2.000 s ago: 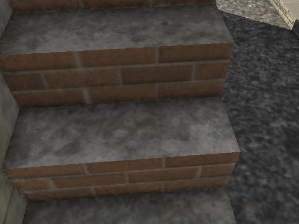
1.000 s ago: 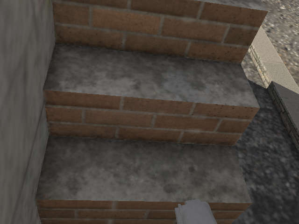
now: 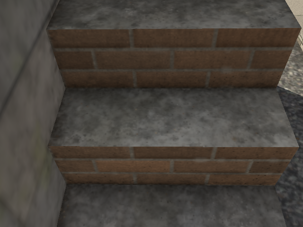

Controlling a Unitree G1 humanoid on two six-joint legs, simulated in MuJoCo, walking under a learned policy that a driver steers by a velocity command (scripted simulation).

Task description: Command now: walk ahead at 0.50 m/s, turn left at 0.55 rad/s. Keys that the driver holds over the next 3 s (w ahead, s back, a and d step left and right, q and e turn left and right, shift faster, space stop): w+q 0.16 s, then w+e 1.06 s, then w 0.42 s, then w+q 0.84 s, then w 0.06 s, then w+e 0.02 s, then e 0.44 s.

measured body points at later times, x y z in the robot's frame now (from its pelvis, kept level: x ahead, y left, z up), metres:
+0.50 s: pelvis +0.07 +0.03 +0.16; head +0.04 +0.05 +0.61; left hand +0.08 +0.28 +0.03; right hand +0.39 -0.14 +0.19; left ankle +0.00 +0.12 -0.36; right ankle +0.12 -0.06 -0.56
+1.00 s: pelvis +0.00 +0.00 +0.13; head +0.02 +0.00 +0.58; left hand +0.17 +0.25 +0.03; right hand +0.18 -0.26 +0.06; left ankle -0.04 +0.14 -0.37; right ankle +0.06 -0.10 -0.55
